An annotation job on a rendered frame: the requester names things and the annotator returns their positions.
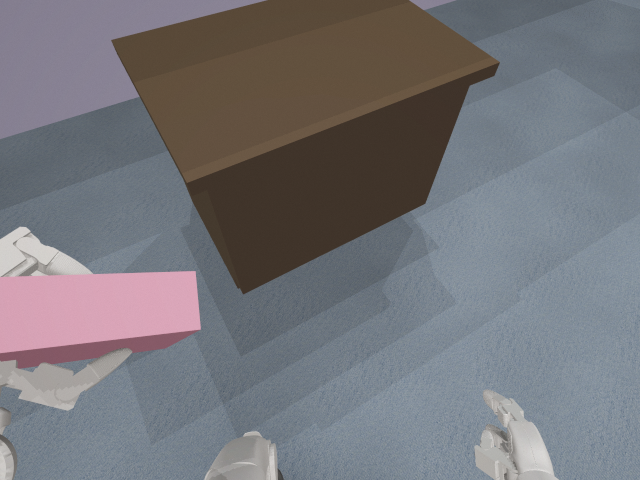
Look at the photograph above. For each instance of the robot right hand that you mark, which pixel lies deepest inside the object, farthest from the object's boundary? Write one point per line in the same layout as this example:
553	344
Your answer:
519	450

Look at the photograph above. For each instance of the robot left hand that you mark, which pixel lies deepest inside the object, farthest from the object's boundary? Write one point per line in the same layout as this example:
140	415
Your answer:
22	254

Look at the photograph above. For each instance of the robot left thigh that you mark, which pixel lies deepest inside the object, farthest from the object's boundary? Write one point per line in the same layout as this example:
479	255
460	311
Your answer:
245	458

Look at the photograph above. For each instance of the table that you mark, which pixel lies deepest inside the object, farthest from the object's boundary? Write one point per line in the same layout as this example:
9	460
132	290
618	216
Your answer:
301	125

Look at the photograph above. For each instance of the sponge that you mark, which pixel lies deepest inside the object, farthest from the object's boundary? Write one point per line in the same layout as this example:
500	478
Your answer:
65	318

